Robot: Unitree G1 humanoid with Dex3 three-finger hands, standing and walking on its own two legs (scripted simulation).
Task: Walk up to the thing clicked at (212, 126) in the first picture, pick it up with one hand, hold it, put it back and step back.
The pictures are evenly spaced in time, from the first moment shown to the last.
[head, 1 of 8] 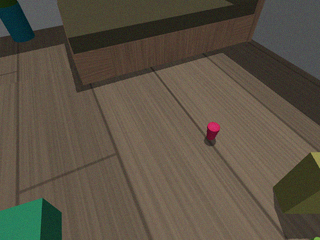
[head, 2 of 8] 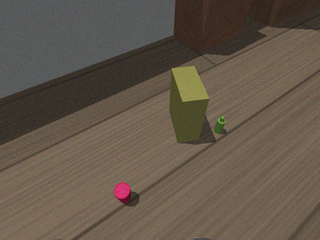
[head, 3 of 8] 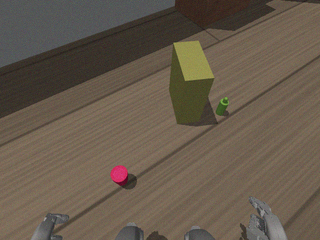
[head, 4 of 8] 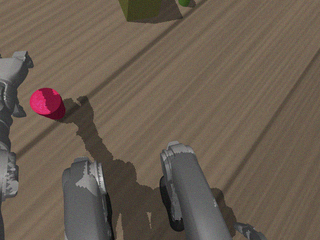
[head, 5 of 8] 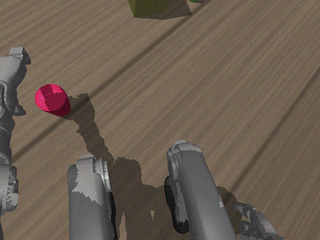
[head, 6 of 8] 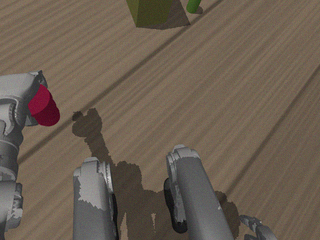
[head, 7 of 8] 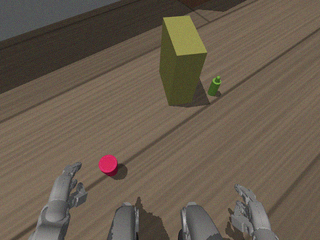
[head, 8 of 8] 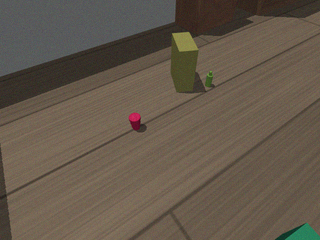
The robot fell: no
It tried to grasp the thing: yes
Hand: left
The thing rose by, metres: 0.61
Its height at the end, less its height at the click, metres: +0.00
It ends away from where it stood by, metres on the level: 0.04
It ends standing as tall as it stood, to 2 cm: yes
